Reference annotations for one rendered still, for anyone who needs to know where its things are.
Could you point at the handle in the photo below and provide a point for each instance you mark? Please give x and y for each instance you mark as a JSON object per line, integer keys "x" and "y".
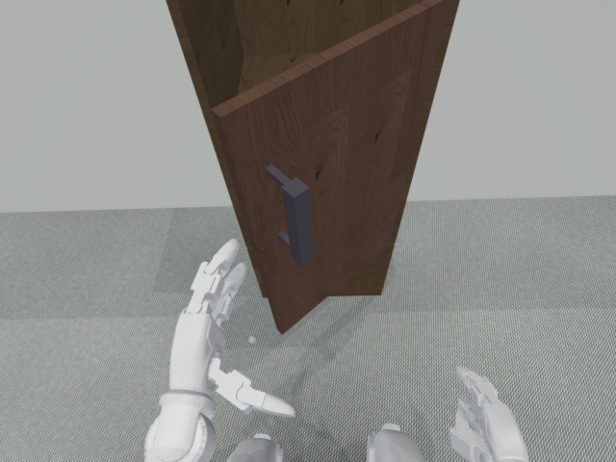
{"x": 296, "y": 198}

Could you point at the robot right hand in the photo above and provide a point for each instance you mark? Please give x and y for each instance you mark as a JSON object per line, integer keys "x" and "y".
{"x": 496, "y": 435}

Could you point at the right robot shin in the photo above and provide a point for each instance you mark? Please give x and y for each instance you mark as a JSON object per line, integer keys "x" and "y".
{"x": 390, "y": 426}

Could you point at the cupboard door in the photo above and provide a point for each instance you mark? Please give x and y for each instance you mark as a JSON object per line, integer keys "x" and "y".
{"x": 344, "y": 123}

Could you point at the left robot forearm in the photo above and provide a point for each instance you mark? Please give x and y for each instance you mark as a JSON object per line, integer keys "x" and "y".
{"x": 184, "y": 431}

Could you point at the left robot thigh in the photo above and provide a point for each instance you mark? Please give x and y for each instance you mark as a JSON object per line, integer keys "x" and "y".
{"x": 257, "y": 450}

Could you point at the robot left hand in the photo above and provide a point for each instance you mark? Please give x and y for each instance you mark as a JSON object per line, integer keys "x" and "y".
{"x": 199, "y": 334}

